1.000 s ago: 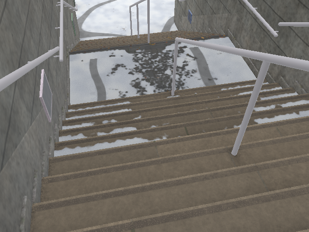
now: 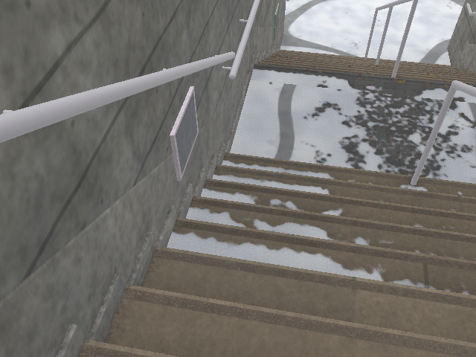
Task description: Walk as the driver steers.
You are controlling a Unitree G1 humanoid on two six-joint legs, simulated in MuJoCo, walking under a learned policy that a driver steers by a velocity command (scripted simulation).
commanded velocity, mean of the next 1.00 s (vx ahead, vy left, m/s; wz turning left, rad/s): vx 0.50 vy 0.00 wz -0.36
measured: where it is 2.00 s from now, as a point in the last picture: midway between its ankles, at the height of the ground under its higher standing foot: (300, 269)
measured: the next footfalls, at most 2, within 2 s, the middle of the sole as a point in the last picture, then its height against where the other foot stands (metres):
left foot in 0.48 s outside the picture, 0.17 m lower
right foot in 1.14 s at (304, 354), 0.17 m lower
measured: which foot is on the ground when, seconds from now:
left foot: down 0.00-0.00, up 0.02-0.46, down 0.48-1.00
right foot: down 0.00-0.48, up 0.50-1.00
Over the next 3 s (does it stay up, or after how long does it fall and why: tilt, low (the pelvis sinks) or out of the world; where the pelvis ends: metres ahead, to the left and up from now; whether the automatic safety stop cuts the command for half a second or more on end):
stays up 1.57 -0.33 -0.88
